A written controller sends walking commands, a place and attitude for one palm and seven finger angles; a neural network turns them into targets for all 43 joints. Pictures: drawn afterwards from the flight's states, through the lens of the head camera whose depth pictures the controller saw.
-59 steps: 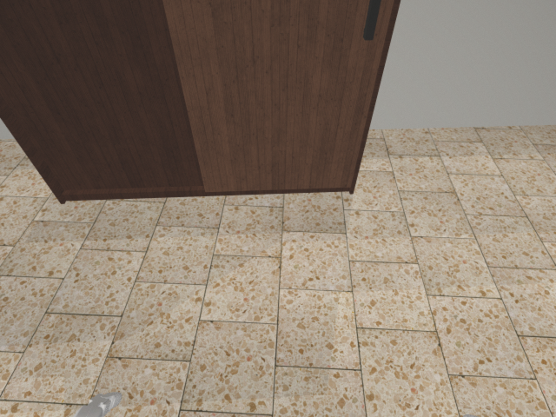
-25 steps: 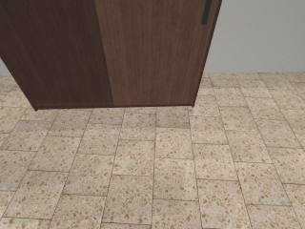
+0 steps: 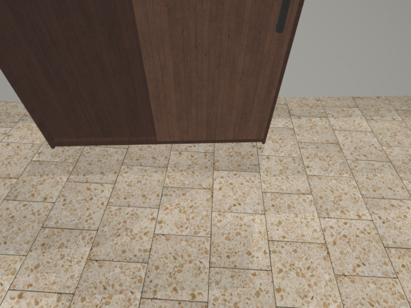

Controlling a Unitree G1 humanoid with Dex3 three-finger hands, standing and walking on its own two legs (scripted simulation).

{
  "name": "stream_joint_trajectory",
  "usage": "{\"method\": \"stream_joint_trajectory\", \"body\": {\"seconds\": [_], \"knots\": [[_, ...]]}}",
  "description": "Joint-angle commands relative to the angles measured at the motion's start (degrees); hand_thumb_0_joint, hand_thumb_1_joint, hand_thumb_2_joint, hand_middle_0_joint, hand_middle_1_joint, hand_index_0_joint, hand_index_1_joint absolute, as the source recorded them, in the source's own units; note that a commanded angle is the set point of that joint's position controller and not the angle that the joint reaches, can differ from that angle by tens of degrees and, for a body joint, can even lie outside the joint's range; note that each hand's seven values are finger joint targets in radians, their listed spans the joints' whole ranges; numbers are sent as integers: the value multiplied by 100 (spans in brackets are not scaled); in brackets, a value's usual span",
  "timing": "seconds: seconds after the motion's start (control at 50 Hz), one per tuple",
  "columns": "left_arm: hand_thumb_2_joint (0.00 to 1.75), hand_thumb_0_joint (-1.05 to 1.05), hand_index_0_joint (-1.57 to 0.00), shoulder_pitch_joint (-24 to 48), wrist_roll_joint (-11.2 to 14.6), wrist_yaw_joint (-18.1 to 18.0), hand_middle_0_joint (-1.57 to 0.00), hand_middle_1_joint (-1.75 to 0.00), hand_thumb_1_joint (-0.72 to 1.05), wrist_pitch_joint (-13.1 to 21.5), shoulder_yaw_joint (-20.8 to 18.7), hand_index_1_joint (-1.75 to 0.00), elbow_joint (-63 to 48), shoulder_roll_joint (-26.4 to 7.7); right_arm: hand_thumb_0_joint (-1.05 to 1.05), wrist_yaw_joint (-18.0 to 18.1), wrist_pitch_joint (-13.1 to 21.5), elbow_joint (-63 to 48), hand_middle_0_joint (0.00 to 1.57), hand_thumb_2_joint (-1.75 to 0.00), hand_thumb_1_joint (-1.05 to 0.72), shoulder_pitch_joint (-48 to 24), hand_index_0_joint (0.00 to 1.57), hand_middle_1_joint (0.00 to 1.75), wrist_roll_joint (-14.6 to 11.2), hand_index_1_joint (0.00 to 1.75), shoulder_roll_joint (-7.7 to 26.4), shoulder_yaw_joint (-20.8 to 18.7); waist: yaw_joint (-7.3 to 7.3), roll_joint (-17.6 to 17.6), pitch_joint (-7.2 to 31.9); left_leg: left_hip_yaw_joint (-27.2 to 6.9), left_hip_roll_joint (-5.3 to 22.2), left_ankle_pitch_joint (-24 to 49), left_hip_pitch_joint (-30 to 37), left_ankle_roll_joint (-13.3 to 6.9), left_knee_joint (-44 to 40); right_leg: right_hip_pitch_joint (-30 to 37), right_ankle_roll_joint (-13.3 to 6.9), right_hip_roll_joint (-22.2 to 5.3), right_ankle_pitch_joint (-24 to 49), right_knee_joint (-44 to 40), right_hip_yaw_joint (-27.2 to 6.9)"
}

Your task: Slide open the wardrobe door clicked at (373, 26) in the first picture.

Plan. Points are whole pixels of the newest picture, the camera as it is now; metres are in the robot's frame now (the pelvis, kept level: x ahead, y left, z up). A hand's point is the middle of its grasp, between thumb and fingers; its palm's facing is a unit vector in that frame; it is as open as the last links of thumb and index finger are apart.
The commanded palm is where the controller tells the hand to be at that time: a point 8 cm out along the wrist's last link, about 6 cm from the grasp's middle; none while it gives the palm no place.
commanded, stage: look at it before walking up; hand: right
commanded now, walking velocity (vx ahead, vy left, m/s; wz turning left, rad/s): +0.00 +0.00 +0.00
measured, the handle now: (284, 1) +1.28 -0.27 +0.13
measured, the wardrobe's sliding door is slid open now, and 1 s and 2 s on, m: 0.00 0.00 0.00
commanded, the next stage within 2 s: walk to a spot facing it in 0.46 s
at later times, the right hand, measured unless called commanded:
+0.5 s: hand out of the picture +0.08 -0.25 -0.15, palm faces -0.02 +0.94 -0.34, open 7.4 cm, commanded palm none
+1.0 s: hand out of the picture +0.02 -0.27 -0.21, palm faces +0.19 +0.97 -0.18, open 7.4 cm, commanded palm none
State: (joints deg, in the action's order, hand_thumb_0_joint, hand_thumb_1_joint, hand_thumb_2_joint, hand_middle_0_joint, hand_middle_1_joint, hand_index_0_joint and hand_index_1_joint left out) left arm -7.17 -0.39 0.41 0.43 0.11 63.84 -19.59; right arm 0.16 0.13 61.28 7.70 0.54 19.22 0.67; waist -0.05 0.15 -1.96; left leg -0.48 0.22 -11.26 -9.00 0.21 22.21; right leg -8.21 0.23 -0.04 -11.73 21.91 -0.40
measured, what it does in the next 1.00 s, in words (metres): walks ahead: right foot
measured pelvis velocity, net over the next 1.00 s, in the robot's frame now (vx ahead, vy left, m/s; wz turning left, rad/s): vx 0.08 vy -0.08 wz -0.18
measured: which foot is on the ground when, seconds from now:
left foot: down 0.00-0.94, up 0.96-1.00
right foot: down 0.00-0.70, up 0.72-0.90, down 0.92-1.00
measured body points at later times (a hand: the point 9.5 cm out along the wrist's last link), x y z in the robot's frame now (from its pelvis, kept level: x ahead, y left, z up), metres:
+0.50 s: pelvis +0.01 +0.00 +0.00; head +0.01 +0.00 +0.45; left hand +0.10 +0.29 -0.13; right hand +0.09 -0.30 -0.13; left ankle +0.01 +0.12 -0.75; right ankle +0.00 -0.12 -0.75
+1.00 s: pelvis +0.08 -0.08 -0.02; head +0.09 -0.11 +0.42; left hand +0.12 +0.18 -0.16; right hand +0.01 -0.32 -0.19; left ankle +0.02 +0.10 -0.70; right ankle +0.08 -0.15 -0.75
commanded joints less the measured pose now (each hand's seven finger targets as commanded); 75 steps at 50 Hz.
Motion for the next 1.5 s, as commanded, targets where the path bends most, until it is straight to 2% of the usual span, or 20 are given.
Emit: {"method": "stream_joint_trajectory", "body": {"seconds": [0.0,0.54,0.58,0.62,0.68,0.72,0.8,0.84,0.88,0.9,0.92,0.94,1.0,1.08,1.2,1.34,1.42,1.44,1.46,1.48], "knots": [[90,0,-20,256,-2,-95,-20,-30,90,141,-231,-30,-387,-1154,0,55,148,-344,20,-90,-90,-206,20,30,12,30,1201,-266,5,8,266,-611,656,298,-8,-193,-448,-95,-168,-636,436,-386,-569],[90,0,-20,329,5,-119,-20,-30,90,171,-222,-30,-389,-1194,0,59,153,-308,20,-90,-90,-192,20,30,10,30,1200,-266,15,44,449,-505,664,910,238,-162,-403,202,-170,-687,981,-469,-566],[90,0,-20,25,-34,-81,-20,-30,90,65,-66,-30,-264,-525,0,86,48,-164,20,-90,-90,175,20,30,5,30,576,-144,26,14,474,-373,668,197,301,-44,-317,33,-100,-597,483,-305,-513],[90,0,-20,-121,-70,-45,-20,-30,90,-23,-76,-30,-307,-466,0,57,-37,-161,20,-90,-90,410,20,30,50,30,606,-189,106,165,155,-466,694,-1288,187,-65,-390,-570,-151,-470,-739,-115,-520],[90,0,-20,-135,-91,-22,-20,-30,90,-99,-122,-30,-573,-363,0,38,-70,-279,20,-90,-90,837,20,30,98,30,988,-394,289,1123,-314,-1444,1560,-2986,343,-534,-1187,-1905,-77,-21,-1652,1257,39],[90,0,-20,141,-70,27,-20,-30,90,-80,-233,-30,-831,-423,0,75,28,-366,20,-90,-90,1047,20,30,120,30,1037,-477,398,1239,-606,-1995,2278,-2916,252,-1003,-1646,-2503,-78,-283,-1749,2795,27],[90,0,-20,-216,-25,171,-20,-30,90,10,-265,-30,-935,-52,0,52,210,-565,20,-90,-90,727,20,30,144,30,865,-534,63,667,-370,-526,2046,-1271,177,-858,-1067,-1953,-46,-551,-1431,2356,274],[90,0,-20,-743,-28,183,-20,-30,90,47,-269,-30,-844,133,0,39,206,-564,20,-90,-90,635,20,30,141,30,781,-556,-183,697,-286,55,1819,-1149,-302,-611,-635,-1064,-34,-368,-955,1570,659],[90,0,-20,-1662,-52,139,-20,-30,90,95,-339,-30,-578,6,0,3,162,-540,20,-90,-90,782,20,30,81,30,590,-538,-482,10,78,756,1371,-1202,-984,-304,629,431,-43,-85,-535,780,856],[90,0,-20,-2375,-83,88,-20,-30,90,131,-493,-30,-402,-427,0,-50,140,-643,20,-90,-90,738,20,30,47,30,213,-470,-774,-1322,205,1119,826,-1362,-1822,-35,2443,1016,-315,-726,-1608,64,-544],[90,0,-20,-2860,-116,13,-20,-30,90,193,-603,-30,-342,-897,0,-76,117,-990,20,-90,-90,528,20,30,34,30,-202,-385,-826,-2462,-36,947,138,-2591,-3211,244,4167,1006,-836,-2133,-2083,-1148,-3126],[90,0,-20,-2708,-75,-59,-20,-30,90,162,-568,-30,-343,-893,0,-64,129,-1101,20,-90,-90,279,20,30,82,30,-125,-384,-699,-1373,-106,143,412,-2222,-3463,76,4747,757,-1165,-2419,-2355,-1405,-3506],[90,0,-20,-1735,-40,-115,-20,-30,90,318,-366,-30,-572,-62,0,-135,187,-744,20,-90,-90,406,20,30,140,30,-134,-458,-201,-218,-396,-50,830,-668,-3119,73,4893,-123,-905,-1716,-1416,-1328,-2303],[90,0,-20,-1991,7,-183,-20,-30,90,499,-330,-30,-313,219,0,-104,134,-503,20,-90,-90,836,20,30,127,30,-402,-404,-50,-383,-38,183,722,-124,-2951,253,4490,592,-789,-1238,1430,-1017,-1032],[90,0,-20,-2409,27,-245,-20,-30,90,512,-331,-30,-34,511,0,-91,134,-714,20,-90,-90,147,20,30,97,30,-510,-419,-164,-365,-403,394,673,240,-3623,303,3753,1224,-880,-1182,2373,-1097,-740],[90,0,-20,-2626,-45,-299,-20,-30,90,487,-322,-30,130,548,0,-114,238,-1005,20,-90,-90,-769,20,30,32,30,-685,-393,-382,-575,-799,694,363,325,-2770,0,1810,1205,-821,-1115,3564,-863,-481],[90,0,-20,-2255,-34,-317,-20,-30,90,469,-407,-30,89,235,0,-35,317,-630,20,-90,-90,745,20,30,82,30,-442,-502,351,-480,-41,806,-82,39,-809,-350,1281,1121,-706,-1160,5492,845,-354],[90,0,-20,-2117,-9,-299,-20,-30,90,462,-422,-30,30,221,0,-15,371,-381,20,-90,-90,1569,20,30,123,30,-282,-572,712,-214,341,697,-19,387,461,-447,912,466,-560,-941,4925,1971,-237],[90,0,-20,-2245,56,-212,-20,-30,90,480,-399,-30,-80,407,0,38,447,-184,20,-90,-90,2348,20,30,192,30,171,-682,936,662,1041,-818,1228,447,1979,-926,654,-872,-401,-312,2814,3832,13],[90,0,-20,-2530,73,-193,-20,-30,90,518,-357,-30,-178,675,0,66,431,-64,20,-90,-90,2598,20,30,123,30,547,-768,680,1541,1583,-3316,2685,903,2625,-1577,-103,-2095,-246,519,-1695,5649,69]]}}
